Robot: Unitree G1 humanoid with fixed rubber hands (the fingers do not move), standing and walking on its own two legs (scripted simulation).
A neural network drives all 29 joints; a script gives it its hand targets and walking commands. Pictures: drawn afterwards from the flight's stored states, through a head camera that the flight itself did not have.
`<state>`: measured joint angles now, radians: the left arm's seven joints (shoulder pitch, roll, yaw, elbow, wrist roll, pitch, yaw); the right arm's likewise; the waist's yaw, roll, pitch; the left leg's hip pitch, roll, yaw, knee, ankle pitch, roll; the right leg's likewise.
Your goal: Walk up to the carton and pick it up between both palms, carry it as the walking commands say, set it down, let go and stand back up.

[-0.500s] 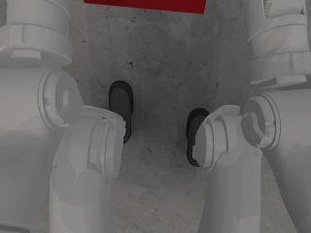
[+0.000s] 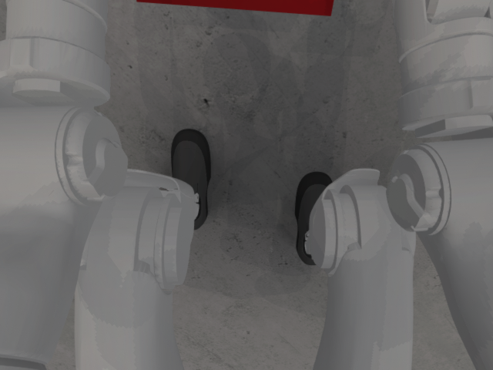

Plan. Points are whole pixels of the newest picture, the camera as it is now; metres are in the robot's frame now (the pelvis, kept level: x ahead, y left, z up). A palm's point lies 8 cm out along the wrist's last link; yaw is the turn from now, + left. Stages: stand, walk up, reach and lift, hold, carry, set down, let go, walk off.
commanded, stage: set down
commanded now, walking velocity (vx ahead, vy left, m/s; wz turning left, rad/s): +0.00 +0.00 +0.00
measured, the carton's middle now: out of the picture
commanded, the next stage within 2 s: none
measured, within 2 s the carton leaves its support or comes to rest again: rests again in 0.46 s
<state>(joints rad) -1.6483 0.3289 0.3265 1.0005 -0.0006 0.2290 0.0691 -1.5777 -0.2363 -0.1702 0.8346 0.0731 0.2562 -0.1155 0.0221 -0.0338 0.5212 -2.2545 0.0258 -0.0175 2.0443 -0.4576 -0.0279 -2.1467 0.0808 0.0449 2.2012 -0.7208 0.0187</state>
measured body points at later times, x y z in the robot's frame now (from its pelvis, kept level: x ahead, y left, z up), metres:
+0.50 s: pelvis +0.01 +0.00 -0.01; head +0.42 -0.01 +0.17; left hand +0.59 +0.18 -0.22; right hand +0.59 -0.11 -0.22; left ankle +0.14 +0.14 -0.36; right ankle +0.07 -0.12 -0.36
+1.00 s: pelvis +0.02 +0.00 -0.01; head +0.43 -0.02 +0.16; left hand +0.60 +0.18 -0.23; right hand +0.59 -0.11 -0.24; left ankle +0.14 +0.14 -0.36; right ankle +0.07 -0.11 -0.36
